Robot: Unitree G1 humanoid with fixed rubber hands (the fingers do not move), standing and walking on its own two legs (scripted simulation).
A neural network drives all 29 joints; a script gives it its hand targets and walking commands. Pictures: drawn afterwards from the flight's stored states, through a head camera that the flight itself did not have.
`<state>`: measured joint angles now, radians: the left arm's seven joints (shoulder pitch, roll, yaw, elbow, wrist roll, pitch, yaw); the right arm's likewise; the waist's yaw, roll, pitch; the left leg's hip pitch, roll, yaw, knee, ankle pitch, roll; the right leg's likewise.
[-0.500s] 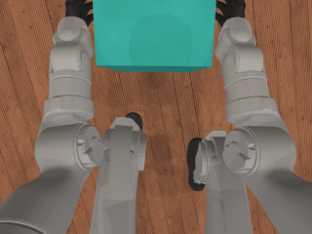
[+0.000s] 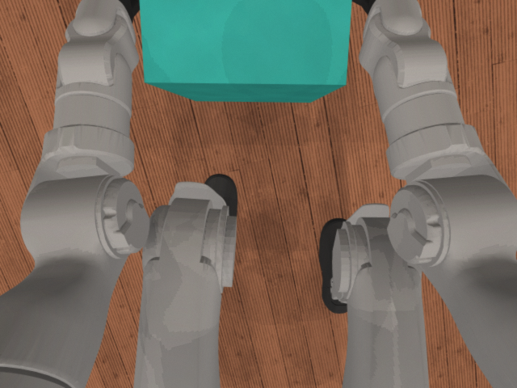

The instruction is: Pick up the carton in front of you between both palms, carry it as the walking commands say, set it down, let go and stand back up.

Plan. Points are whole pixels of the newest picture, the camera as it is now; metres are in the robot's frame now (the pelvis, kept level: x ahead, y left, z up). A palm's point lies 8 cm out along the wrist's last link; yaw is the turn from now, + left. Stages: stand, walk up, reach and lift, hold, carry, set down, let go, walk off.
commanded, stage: set down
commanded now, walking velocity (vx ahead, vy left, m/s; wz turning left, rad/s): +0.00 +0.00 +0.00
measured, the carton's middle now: (250, 19) +0.53 +0.13 -0.24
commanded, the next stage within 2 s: none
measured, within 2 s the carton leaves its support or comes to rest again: rests again in 0.22 s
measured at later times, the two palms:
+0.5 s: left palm (116, 9) +0.50 +0.28 -0.18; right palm (377, 10) +0.55 -0.02 -0.18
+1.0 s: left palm (104, 27) +0.48 +0.31 -0.21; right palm (405, 15) +0.55 -0.06 -0.20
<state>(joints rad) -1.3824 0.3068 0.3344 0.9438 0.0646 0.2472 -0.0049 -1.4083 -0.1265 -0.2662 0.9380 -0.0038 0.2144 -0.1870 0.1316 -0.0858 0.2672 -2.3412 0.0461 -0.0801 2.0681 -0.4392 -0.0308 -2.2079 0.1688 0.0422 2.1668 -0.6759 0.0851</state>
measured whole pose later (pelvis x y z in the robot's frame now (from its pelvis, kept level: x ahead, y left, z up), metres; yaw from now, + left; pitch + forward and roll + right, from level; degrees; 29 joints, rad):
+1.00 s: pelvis -0.01 +0.00 -0.01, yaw +1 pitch +34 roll -1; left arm -1.49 0.47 0.34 1.23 -0.08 0.01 0.01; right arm -1.53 -0.31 -0.03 1.07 0.15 0.11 -0.14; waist 0.10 -0.04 0.50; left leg -2.27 0.05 -0.06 2.10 -0.43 -0.02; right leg -2.14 0.17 0.07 2.21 -0.67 0.10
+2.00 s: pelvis +0.03 +0.02 +0.19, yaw +3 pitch +47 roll -4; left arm -1.13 0.34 0.36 0.81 -0.01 0.21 -0.04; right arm -1.15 -0.20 -0.24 0.77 0.01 0.24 -0.11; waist 0.08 -0.04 -0.06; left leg -1.88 0.00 -0.06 1.38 -0.33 -0.01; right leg -1.75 0.06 0.05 1.45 -0.53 0.07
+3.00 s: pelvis +0.12 +0.00 +0.39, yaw +7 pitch +6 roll +1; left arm 0.22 0.21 0.05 0.43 0.00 0.01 -0.06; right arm 0.16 -0.19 -0.07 0.49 -0.02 0.00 0.04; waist 0.02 -0.02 0.03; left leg -0.36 -0.01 -0.03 0.43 -0.17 -0.02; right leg -0.26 0.00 0.07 0.48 -0.32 0.01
